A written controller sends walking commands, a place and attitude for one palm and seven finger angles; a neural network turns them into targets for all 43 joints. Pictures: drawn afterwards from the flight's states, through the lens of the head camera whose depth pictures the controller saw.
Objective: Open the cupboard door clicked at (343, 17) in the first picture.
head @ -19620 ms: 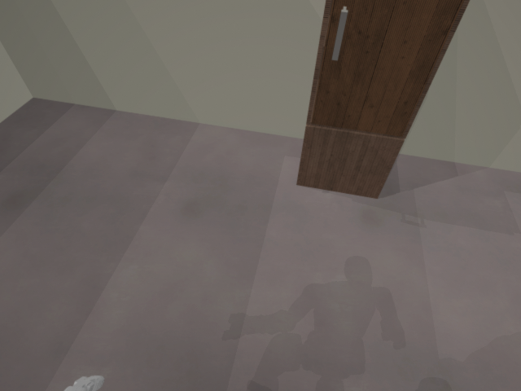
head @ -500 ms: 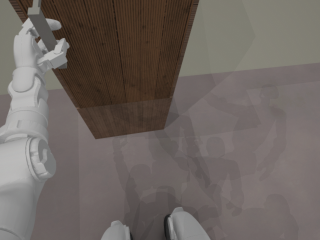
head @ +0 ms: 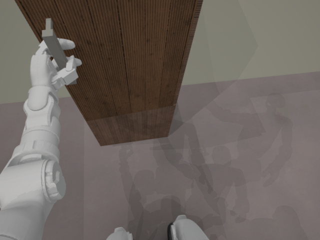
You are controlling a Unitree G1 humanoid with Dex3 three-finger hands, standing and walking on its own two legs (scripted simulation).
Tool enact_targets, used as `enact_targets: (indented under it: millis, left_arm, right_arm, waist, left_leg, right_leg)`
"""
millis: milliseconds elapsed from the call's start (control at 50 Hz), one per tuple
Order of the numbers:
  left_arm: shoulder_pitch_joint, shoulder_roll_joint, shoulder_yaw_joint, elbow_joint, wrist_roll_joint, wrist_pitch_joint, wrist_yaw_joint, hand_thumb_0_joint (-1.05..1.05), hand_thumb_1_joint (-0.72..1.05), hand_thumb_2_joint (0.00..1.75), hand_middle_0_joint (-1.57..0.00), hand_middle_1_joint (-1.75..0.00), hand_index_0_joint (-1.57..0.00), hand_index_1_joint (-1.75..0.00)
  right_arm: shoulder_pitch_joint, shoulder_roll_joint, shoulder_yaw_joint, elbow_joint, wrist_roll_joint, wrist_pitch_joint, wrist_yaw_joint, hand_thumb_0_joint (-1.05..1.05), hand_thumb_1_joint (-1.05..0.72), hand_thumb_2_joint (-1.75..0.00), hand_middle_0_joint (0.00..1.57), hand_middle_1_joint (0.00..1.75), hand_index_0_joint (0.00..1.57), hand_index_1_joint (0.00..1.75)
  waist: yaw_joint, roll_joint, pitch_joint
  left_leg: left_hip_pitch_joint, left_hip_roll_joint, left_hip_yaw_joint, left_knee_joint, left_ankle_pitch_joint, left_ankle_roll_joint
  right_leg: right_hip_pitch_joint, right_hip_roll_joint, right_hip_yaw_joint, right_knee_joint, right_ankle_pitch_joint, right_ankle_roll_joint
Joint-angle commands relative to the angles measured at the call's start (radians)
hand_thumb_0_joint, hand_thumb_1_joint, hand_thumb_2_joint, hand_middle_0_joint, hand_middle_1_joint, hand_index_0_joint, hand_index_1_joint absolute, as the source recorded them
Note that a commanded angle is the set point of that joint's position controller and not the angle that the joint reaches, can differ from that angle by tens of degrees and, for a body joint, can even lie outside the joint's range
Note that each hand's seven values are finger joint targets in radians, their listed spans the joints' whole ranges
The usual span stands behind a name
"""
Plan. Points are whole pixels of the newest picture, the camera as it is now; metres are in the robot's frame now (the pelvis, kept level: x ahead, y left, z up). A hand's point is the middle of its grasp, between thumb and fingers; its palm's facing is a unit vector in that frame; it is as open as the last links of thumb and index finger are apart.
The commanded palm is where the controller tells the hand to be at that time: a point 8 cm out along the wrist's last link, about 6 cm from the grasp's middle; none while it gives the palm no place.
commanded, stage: pull the door open along its arc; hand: left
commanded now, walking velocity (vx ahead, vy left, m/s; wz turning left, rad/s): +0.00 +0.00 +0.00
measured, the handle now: (61, 54) +0.56 +0.19 +0.09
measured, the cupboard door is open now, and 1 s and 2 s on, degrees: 4 44 49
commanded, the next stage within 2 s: open thumb and fingers to let go in 0.78 s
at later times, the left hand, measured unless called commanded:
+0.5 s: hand (111, 116) +0.38 +0.07 +0.09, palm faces +0.46 -0.89 +0.01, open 5.6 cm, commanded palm +0.32 +0.10 +0.09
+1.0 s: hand (138, 136) +0.33 +0.02 +0.09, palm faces +0.41 -0.91 -0.07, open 6.1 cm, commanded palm +0.27 +0.05 +0.09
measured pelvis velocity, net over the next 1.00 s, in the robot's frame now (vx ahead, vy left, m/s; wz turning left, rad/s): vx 0.00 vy -0.05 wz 0.10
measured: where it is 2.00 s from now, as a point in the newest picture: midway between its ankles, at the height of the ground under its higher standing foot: outside the picture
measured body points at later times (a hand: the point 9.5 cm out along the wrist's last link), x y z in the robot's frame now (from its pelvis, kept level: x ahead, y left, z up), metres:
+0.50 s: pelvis +0.00 -0.01 +0.01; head +0.05 -0.02 +0.46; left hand +0.35 +0.12 +0.09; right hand +0.17 -0.23 -0.10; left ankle -0.03 +0.10 -0.69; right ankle +0.02 -0.13 -0.69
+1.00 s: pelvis +0.00 -0.05 +0.02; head +0.02 -0.08 +0.47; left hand +0.30 +0.07 +0.10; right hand +0.20 -0.25 -0.09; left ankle -0.03 +0.10 -0.69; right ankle +0.02 -0.13 -0.69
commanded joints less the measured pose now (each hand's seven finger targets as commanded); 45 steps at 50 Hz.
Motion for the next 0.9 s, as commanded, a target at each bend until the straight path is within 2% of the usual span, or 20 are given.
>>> enact_targets:
  millis: [0,60,80,120,140,160,180,220,260,280,320,360,460,540,680,700,760,840,860,880]
  left_arm:
    - [-0.171,0.147,-0.019,-0.314,-0.05,-0.059,0.009,0.0,0.9,0.9,-0.4,-1.35,-0.4,-1.35]
    - [-0.092,0.097,-0.05,-0.402,-0.061,-0.048,0.027,0.0,0.9,0.9,-0.4,-1.35,-0.4,-1.35]
    - [-0.054,0.081,-0.057,-0.445,-0.062,-0.046,0.036,0.0,0.9,0.9,-0.4,-1.35,-0.4,-1.35]
    - [0.057,0.015,-0.092,-0.53,-0.074,-0.039,0.05,0.0,0.9,0.9,-0.4,-1.35,-0.4,-1.35]
    - [0.072,-0.03,0.021,-0.592,-0.137,-0.028,0.189,0.0,0.9,0.9,-0.4,-1.35,-0.4,-1.35]
    - [0.121,-0.105,-0.055,-0.617,-0.111,-0.022,0.264,0.0,0.9,0.9,-0.4,-1.35,-0.4,-1.35]
    - [0.138,-0.135,-0.061,-0.659,-0.094,-0.019,0.33,0.0,0.9,0.9,-0.4,-1.35,-0.4,-1.35]
    - [0.202,-0.21,-0.119,-0.747,-0.031,-0.013,0.451,0.0,0.9,0.9,-0.4,-1.35,-0.4,-1.35]
    - [0.2,-0.266,-0.183,-0.808,0.049,0.0,0.567,0.0,0.9,0.9,-0.4,-1.35,-0.4,-1.35]
    - [0.197,-0.317,-0.228,-0.825,0.087,0.011,0.622,0.0,0.9,0.9,-0.4,-1.35,-0.4,-1.35]
    - [0.222,-0.412,-0.288,-0.86,0.122,0.035,0.718,0.0,0.9,0.9,-0.4,-1.35,-0.4,-1.35]
    - [0.216,-0.483,-0.381,-0.892,0.167,0.059,0.771,0.0,0.9,0.9,-0.4,-1.35,-0.4,-1.35]
    - [0.218,-0.58,-0.515,-0.947,0.219,0.097,0.81,0.0,0.9,0.9,-0.4,-1.35,-0.4,-1.35]
    - [0.322,-0.661,-0.605,-0.989,0.233,0.113,0.811,0.0,0.9,0.9,-0.4,-1.35,-0.4,-1.35]
    - [0.588,-0.748,-0.708,-1.147,0.183,0.169,0.786,0.0,0.9,0.9,-0.4,-1.35,-0.4,-1.35]
    - [0.643,-0.744,-0.704,-1.165,0.177,0.181,0.784,0.0,0.9,0.9,-0.4,-1.35,-0.4,-1.35]
    - [0.747,-0.736,-0.701,-1.23,0.164,0.216,0.783,0.0,0.9,0.9,-0.4,-1.35,-0.4,-1.35]
    - [0.596,-0.686,-0.631,-1.158,0.152,0.242,0.816,0.0,0.9,0.9,-0.4,-1.35,-0.4,-1.35]
    - [0.485,-0.642,-0.594,-1.146,0.154,0.235,0.828,0.0,0.9,0.9,-0.4,-1.35,-0.4,-1.35]
    - [0.483,-0.647,-0.581,-1.13,0.154,0.231,0.835,0.0,0.83,0.87,-0.4,-1.34,-0.4,-1.34]
  right_arm:
    - [0.105,-0.159,-0.074,-0.087,0.019,-0.022,-0.005,0.0,-0.9,-0.9,0.2,0.3,0.2,0.3]
    - [0.07,-0.152,-0.077,-0.101,0.028,-0.027,-0.005,0.0,-0.9,-0.9,0.2,0.3,0.2,0.3]
    - [0.056,-0.145,-0.079,-0.106,0.03,-0.031,-0.003,0.0,-0.9,-0.9,0.2,0.3,0.2,0.3]
    - [0.037,-0.133,-0.081,-0.117,0.033,-0.042,0.001,0.0,-0.9,-0.9,0.2,0.3,0.2,0.3]
    - [-0.008,-0.106,-0.08,-0.126,0.028,-0.055,0.005,0.0,-0.9,-0.9,0.2,0.3,0.2,0.3]
    - [-0.024,-0.105,-0.078,-0.122,0.022,-0.068,0.011,0.0,-0.9,-0.9,0.2,0.3,0.2,0.3]
    - [-0.034,-0.101,-0.079,-0.12,0.016,-0.079,0.018,0.0,-0.9,-0.9,0.2,0.3,0.2,0.3]
    - [-0.057,-0.087,-0.082,-0.119,-0.001,-0.091,0.029,0.0,-0.9,-0.9,0.2,0.3,0.2,0.3]
    - [-0.08,-0.079,-0.084,-0.114,-0.019,-0.095,0.03,0.0,-0.9,-0.9,0.2,0.3,0.2,0.3]
    - [-0.097,-0.068,-0.084,-0.11,-0.028,-0.096,0.032,0.0,-0.9,-0.9,0.2,0.3,0.2,0.3]
    - [-0.135,-0.055,-0.084,-0.11,-0.042,-0.099,0.033,0.0,-0.9,-0.9,0.2,0.3,0.2,0.3]
    - [-0.167,-0.05,-0.084,-0.108,-0.053,-0.096,0.024,0.0,-0.9,-0.9,0.2,0.3,0.2,0.3]
    - [-0.24,-0.03,-0.079,-0.107,-0.061,-0.082,-0.003,0.0,-0.9,-0.9,0.2,0.3,0.2,0.3]
    - [-0.285,-0.009,-0.073,-0.117,-0.059,-0.079,-0.003,0.0,-0.9,-0.9,0.2,0.3,0.2,0.3]
    - [-0.347,0.012,-0.058,-0.159,-0.038,-0.081,0.012,0.0,-0.9,-0.9,0.2,0.3,0.2,0.3]
    - [-0.355,0.015,-0.055,-0.164,-0.037,-0.081,0.014,0.0,-0.9,-0.9,0.2,0.3,0.2,0.3]
    - [-0.392,0.021,-0.045,-0.174,-0.027,-0.08,0.015,0.0,-0.9,-0.9,0.2,0.3,0.2,0.3]
    - [-0.423,0.023,-0.033,-0.143,-0.037,-0.079,-0.007,0.0,-0.9,-0.9,0.2,0.3,0.2,0.3]
    - [-0.427,0.018,-0.031,-0.126,-0.034,-0.078,-0.017,0.0,-0.9,-0.9,0.2,0.3,0.2,0.3]
    - [-0.429,0.022,-0.037,-0.12,-0.04,-0.079,-0.021,0.0,-0.9,-0.9,0.2,0.3,0.2,0.3]
  waist:
    - [0.073,0.04,-0.472]
    - [0.083,0.008,-0.419]
    - [0.097,0.04,-0.429]
    - [0.115,0.013,-0.435]
    - [0.176,-0.001,-0.401]
    - [0.152,-0.034,-0.37]
    - [0.152,-0.045,-0.359]
    - [0.162,-0.019,-0.386]
    - [0.152,-0.035,-0.38]
    - [0.148,-0.018,-0.364]
    - [0.153,-0.039,-0.36]
    - [0.129,-0.095,-0.351]
    - [0.121,-0.104,-0.32]
    - [0.144,-0.084,-0.321]
    - [0.169,-0.103,-0.301]
    - [0.173,-0.125,-0.288]
    - [0.191,-0.125,-0.26]
    - [0.175,-0.182,-0.172]
    - [0.163,-0.185,-0.16]
    - [0.174,-0.172,-0.18]
  left_leg:
    - [0.295,-0.035,-0.037,-0.106,0.552,-0.002]
    - [0.28,-0.038,-0.026,-0.131,0.517,0.002]
    - [0.297,-0.039,-0.022,-0.136,0.529,-0.001]
    - [0.327,-0.035,-0.02,-0.142,0.59,-0.004]
    - [0.281,-0.041,-0.017,-0.155,0.56,-0.018]
    - [0.282,-0.039,-0.019,-0.161,0.529,-0.021]
    - [0.275,-0.042,-0.018,-0.167,0.515,-0.024]
    - [0.299,-0.044,-0.009,-0.165,0.538,-0.027]
    - [0.306,-0.041,-0.013,-0.161,0.528,-0.026]
    - [0.314,-0.041,-0.014,-0.164,0.515,-0.027]
    - [0.318,-0.044,-0.016,-0.172,0.482,-0.031]
    - [0.323,-0.04,-0.024,-0.172,0.444,-0.028]
    - [0.34,-0.045,-0.024,-0.178,0.37,-0.021]
    - [0.362,-0.051,-0.023,-0.172,0.384,-0.021]
    - [0.387,-0.057,-0.029,-0.182,0.405,-0.021]
    - [0.385,-0.06,-0.03,-0.184,0.391,-0.022]
    - [0.383,-0.067,-0.031,-0.193,0.358,-0.025]
    - [0.355,-0.086,-0.035,-0.182,0.249,-0.022]
    - [0.349,-0.09,-0.04,-0.182,0.229,-0.02]
    - [0.351,-0.091,-0.04,-0.18,0.226,-0.021]
  right_leg:
    - [0.37,0.034,-0.02,-0.045,0.469,-0.028]
    - [0.401,0.03,-0.02,-0.058,0.466,-0.029]
    - [0.409,0.027,-0.018,-0.058,0.467,-0.028]
    - [0.433,0.025,-0.021,-0.061,0.498,-0.028]
    - [0.443,0.03,-0.04,-0.075,0.467,-0.025]
    - [0.435,0.032,-0.048,-0.077,0.443,-0.022]
    - [0.441,0.029,-0.051,-0.076,0.442,-0.023]
    - [0.462,0.019,-0.05,-0.067,0.456,-0.028]
    - [0.456,0.013,-0.046,-0.064,0.438,-0.029]
    - [0.441,0.009,-0.047,-0.065,0.423,-0.029]
    - [0.45,0.003,-0.052,-0.074,0.391,-0.034]
    - [0.445,0.001,-0.052,-0.083,0.358,-0.034]
    - [0.448,-0.013,-0.039,-0.109,0.309,-0.038]
    - [0.469,-0.019,-0.041,-0.105,0.325,-0.045]
    - [0.548,-0.025,-0.044,-0.125,0.391,-0.045]
    - [0.56,-0.03,-0.04,-0.136,0.397,-0.04]
    - [0.583,-0.037,-0.027,-0.167,0.382,-0.038]
    - [0.522,-0.061,0.023,-0.245,0.236,-0.016]
    - [0.509,-0.069,0.043,-0.264,0.19,-0.011]
    - [0.516,-0.073,0.057,-0.268,0.175,-0.011]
